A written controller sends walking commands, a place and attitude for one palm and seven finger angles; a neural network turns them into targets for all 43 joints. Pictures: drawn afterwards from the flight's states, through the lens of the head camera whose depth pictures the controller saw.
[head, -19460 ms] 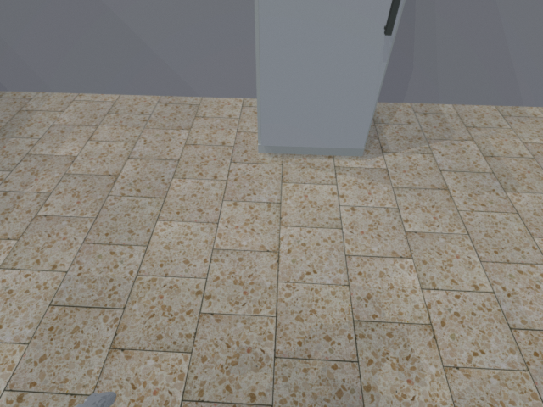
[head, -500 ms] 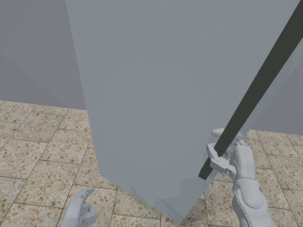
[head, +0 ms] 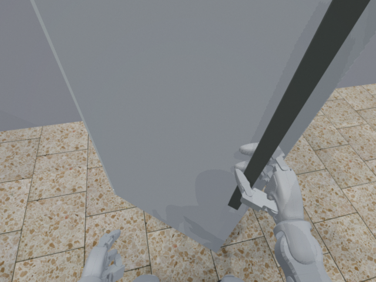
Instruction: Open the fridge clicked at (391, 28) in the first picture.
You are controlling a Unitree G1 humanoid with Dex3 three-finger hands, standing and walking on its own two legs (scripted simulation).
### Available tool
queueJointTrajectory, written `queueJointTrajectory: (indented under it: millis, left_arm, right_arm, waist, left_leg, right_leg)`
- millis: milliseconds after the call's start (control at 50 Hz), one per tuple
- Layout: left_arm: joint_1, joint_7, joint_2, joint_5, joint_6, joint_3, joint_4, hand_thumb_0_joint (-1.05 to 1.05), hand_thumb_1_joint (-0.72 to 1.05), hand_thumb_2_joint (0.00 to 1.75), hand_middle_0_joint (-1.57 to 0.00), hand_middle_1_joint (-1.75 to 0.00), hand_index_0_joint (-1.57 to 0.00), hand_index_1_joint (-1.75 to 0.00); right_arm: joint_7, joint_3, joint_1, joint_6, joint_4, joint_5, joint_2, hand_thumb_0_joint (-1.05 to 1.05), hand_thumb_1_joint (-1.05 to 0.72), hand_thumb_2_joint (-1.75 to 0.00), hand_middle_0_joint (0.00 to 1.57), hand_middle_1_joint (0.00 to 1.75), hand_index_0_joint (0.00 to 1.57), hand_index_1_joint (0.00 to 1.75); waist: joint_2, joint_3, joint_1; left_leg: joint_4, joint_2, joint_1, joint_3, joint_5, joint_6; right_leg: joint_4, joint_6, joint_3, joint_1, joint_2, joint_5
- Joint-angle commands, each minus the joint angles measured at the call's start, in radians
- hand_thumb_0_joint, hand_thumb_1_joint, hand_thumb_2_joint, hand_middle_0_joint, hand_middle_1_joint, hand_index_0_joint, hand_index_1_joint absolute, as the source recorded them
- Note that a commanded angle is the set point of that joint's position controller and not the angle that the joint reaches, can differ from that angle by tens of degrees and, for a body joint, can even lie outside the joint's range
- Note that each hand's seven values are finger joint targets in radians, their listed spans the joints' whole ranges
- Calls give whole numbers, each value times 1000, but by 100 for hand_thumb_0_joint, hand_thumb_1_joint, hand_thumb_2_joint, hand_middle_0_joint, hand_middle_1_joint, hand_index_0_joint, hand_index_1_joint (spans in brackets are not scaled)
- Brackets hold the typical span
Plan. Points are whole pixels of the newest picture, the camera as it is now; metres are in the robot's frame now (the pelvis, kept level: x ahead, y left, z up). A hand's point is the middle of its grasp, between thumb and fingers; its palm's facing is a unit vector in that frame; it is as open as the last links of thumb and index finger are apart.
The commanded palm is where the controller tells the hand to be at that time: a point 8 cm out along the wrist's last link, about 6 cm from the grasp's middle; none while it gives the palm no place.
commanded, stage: walk backward, drawing the door open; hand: right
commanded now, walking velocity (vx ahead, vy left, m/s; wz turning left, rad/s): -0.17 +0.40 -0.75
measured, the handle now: (275, 128) +0.32 -0.09 +0.22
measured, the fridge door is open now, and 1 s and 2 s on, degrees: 42 77 72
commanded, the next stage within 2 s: stop walking and hold the door back in 0.74 s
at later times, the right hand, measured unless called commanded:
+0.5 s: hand (173, 255) +0.15 +0.05 +0.12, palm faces +0.33 +0.94 -0.12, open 6.7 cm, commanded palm +0.10 +0.01 +0.12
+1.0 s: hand out of the picture +0.08 +0.18 +0.12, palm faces +0.76 +0.63 -0.18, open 6.5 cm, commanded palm +0.04 +0.12 +0.11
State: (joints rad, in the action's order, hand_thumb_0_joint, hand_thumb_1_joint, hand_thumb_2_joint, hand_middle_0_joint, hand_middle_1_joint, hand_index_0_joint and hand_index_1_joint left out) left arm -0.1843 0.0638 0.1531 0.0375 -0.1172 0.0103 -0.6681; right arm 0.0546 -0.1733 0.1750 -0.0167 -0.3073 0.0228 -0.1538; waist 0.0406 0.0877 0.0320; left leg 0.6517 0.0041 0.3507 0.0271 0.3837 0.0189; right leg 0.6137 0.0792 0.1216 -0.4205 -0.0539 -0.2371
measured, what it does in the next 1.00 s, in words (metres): steps to the left, turning right: right foot, then left foot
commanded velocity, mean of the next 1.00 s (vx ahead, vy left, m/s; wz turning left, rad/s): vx -0.08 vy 0.25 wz -0.61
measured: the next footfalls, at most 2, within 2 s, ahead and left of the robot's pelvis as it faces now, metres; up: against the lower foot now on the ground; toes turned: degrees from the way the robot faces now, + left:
right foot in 0.20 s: +0.00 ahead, -0.10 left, +0.00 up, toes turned -19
left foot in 0.34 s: +0.09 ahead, +0.23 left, +0.00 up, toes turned -21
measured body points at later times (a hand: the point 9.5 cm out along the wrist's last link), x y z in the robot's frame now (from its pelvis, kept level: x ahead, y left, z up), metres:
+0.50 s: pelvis -0.05 +0.22 +0.01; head +0.00 +0.22 +0.45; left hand +0.22 +0.32 -0.09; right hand +0.13 +0.00 +0.12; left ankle +0.05 +0.24 -0.72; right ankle -0.11 +0.10 -0.66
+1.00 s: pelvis -0.02 +0.46 +0.01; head +0.01 +0.47 +0.46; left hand +0.28 +0.47 -0.09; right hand +0.03 +0.15 +0.13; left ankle +0.12 +0.41 -0.72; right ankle -0.11 +0.42 -0.65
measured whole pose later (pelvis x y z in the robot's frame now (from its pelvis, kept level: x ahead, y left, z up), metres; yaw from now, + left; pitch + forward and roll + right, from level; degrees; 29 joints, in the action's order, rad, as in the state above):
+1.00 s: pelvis -0.02 +0.46 +0.01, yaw -53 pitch -4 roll -3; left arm -0.14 0.10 0.24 0.01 -0.04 -0.01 -0.67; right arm 0.07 -0.15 0.05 -0.02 -0.11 0.03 -0.18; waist 0.00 0.08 -0.02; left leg 0.53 0.09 0.37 -0.19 0.12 0.08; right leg 1.05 0.02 -0.10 -0.37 0.03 -0.56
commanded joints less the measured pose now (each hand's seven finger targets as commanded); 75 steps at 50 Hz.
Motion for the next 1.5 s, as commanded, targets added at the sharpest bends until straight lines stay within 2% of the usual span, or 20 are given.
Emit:
queueJointTrajectory:
  millis: [0, 120, 180, 280, 320, 500, 580, 700, 760, 820, 1000, 1040, 1080, 1180, 1240, 1260, 1300, 1320, 1360, 1480]
  left_arm:
    - [157, 14, 67, -16, -54, -56, 157, 0, 90, 90, -20, -30, -20, -30]
    - [109, 39, 103, -6, -70, -44, 179, 0, 90, 90, -20, -30, -20, -30]
    - [119, 12, 196, 26, -48, -63, 222, 0, 90, 90, -20, -30, -20, -30]
    - [219, -24, 153, -23, -32, -65, 212, 0, 90, 90, -20, -30, -20, -30]
    - [161, -20, 78, -48, -40, -68, 227, 0, 90, 90, -20, -30, -20, -30]
    - [90, 9, 92, -3, -51, -40, 232, 0, 90, 90, -20, -30, -20, -30]
    - [142, -5, 234, 6, -30, -69, 271, 0, 90, 90, -20, -30, -20, -30]
    - [173, -30, 161, -46, -31, -62, 218, 0, 90, 90, -20, -30, -20, -30]
    - [192, -20, 67, -56, -29, -46, 222, 0, 90, 90, -20, -30, -20, -30]
    - [169, 7, 104, -34, -27, -75, 198, 0, 90, 90, -20, -30, -20, -30]
    - [94, 45, 170, -38, 69, -24, 148, 0, 90, 90, -20, -30, -20, -30]
    - [57, 38, 184, -50, 80, -22, 125, 0, 90, 90, -20, -30, -20, -30]
    - [138, 21, 216, -42, 89, -12, 155, 0, 90, 90, -20, -30, -20, -30]
    - [80, 29, 223, -86, 115, -40, 111, 0, 90, 90, -20, -30, -20, -30]
    - [40, 50, 235, -77, 103, -47, 91, 0, 90, 90, -20, -30, -20, -30]
    - [46, 50, 215, -82, 97, -46, 82, 0, 90, 90, -20, -30, -20, -30]
    - [61, 50, 211, -78, 90, -73, 88, 0, 90, 90, -20, -30, -20, -30]
    - [48, 54, 258, -54, 69, -81, 51, 0, 90, 90, -20, -30, -20, -30]
    - [32, 43, 206, -76, 43, -65, 42, 0, 90, 90, -20, -30, -20, -30]
    - [-21, 22, 241, -93, 26, -71, -4, 0, 90, 90, -20, -30, -20, -30]
  right_arm:
    - [24, 84, -245, -106, -397, -28, -66, 0, -90, -90, 45, 140, 45, 140]
    - [-25, -36, -294, -109, -313, -22, 28, 0, -90, -90, 45, 140, 45, 140]
    - [-32, -45, -272, -138, -315, -52, 27, 0, -90, -90, 45, 140, 45, 140]
    - [-16, -12, -207, -116, -378, -21, 35, 0, -90, -90, 45, 140, 45, 140]
    - [1, 42, -257, -90, -431, -29, -64, 0, -90, -90, 45, 140, 45, 140]
    - [-13, -1, -264, -113, -372, -37, -5, 0, -90, -90, 45, 140, 45, 140]
    - [-20, 4, -235, -158, -299, -71, -6, 0, -90, -90, 45, 140, 45, 140]
    - [-11, 33, -193, -120, -332, -23, 8, 0, -90, -90, 45, 140, 45, 140]
    - [21, 127, -245, -105, -413, -28, -113, 0, -90, -90, 45, 140, 45, 140]
    - [8, 177, -186, -95, -413, -19, -148, 0, -90, -90, 45, 140, 45, 140]
    - [85, 131, -727, -71, 177, -1, -115, 0, -90, -90, 45, 140, 45, 140]
    - [86, 132, -819, -77, 246, 12, -138, 0, -90, -90, 45, 140, 45, 140]
    - [78, 158, -957, -87, 362, 29, -149, 0, -90, -90, 45, 140, 45, 140]
    - [53, 176, -1234, -84, 722, 18, -173, 0, -90, -90, 45, 140, 45, 140]
    - [52, 234, -1339, -91, 890, 41, -215, 0, -90, -90, 45, 140, 45, 140]
    - [47, 238, -1357, -93, 921, 44, -213, 0, -90, -90, 45, 140, 45, 140]
    - [38, 329, -1381, -107, 923, 54, -332, 0, -90, -90, 45, 140, 45, 140]
    - [32, 402, -1350, -113, 923, 56, -407, 0, -90, -90, 45, 140, 45, 140]
    - [30, 350, -1436, -117, 933, 59, -366, 0, -90, -90, 45, 140, 45, 140]
    - [24, 465, -1427, -154, 1097, 54, -513, 0, -90, -90, 45, 140, 45, 140]
  waist:
    - [-226, -330, -37]
    - [-133, -238, 27]
    - [186, -261, 23]
    - [171, -199, -50]
    - [-378, -296, -38]
    - [-204, -300, -3]
    - [142, -233, -10]
    - [162, -205, -43]
    - [-336, -258, -40]
    - [-262, -261, -45]
    - [-259, -273, -41]
    - [-147, -300, -5]
    - [395, -218, -17]
    - [-6, -90, -54]
    - [127, -219, -83]
    - [72, -234, -96]
    - [-443, -185, -96]
    - [-173, -180, -82]
    - [-414, -244, -19]
    - [-255, -311, -13]
  left_leg:
    - [-356, 349, -165, 136, -82, 212]
    - [4, 222, -43, -145, -438, 132]
    - [544, 55, 275, 77, 123, -75]
    - [-71, 23, -256, 2, 35, -30]
    - [-395, 245, -125, 163, 150, 127]
    - [-150, 227, -155, -75, -369, 135]
    - [527, 78, 323, 76, 67, -95]
    - [-74, 9, -249, -69, -76, -55]
    - [-364, 260, -146, 115, -31, 96]
    - [-336, 328, -75, 126, -68, 190]
    - [-568, 311, -95, 156, 270, -20]
    - [-395, 198, -17, 39, 190, -90]
    - [483, -38, 168, -158, 68, -112]
    - [513, 71, 194, -19, 43, -44]
    - [46, -8, -194, -168, 83, -38]
    - [-97, 18, -323, -87, 100, -23]
    - [-517, 398, -304, 681, 412, 91]
    - [-555, 424, -137, 726, 345, 105]
    - [-450, 357, -237, 543, 536, 33]
    - [-362, 299, -312, 311, 211, 25]
  right_leg:
    - [495, -31, -181, -91, 56, -300]
    - [56, -56, -215, 146, -26, -141]
    - [-353, -316, 628, 329, -558, 263]
    - [-166, -126, 62, -126, -186, -233]
    - [404, -15, -226, -33, 90, -352]
    - [47, -75, -248, 172, -1, -261]
    - [-352, -341, 535, 408, -598, 397]
    - [-200, -126, 12, 16, -202, -139]
    - [378, -40, -209, -35, 59, -357]
    - [674, -47, -180, -23, 6, -379]
    - [88, -105, -235, 196, 103, -345]
    - [-281, -158, -259, 405, 108, -328]
    - [-436, -350, 161, 303, -285, -377]
    - [-381, -303, 92, 39, -259, -440]
    - [-252, -200, -89, 45, -131, -436]
    - [-70, -168, -148, -18, -70, -410]
    - [498, -85, -112, -299, 94, -344]
    - [594, -58, -26, -175, 93, -256]
    - [602, -49, -6, -262, 67, -174]
    - [554, -31, -87, -225, 43, -112]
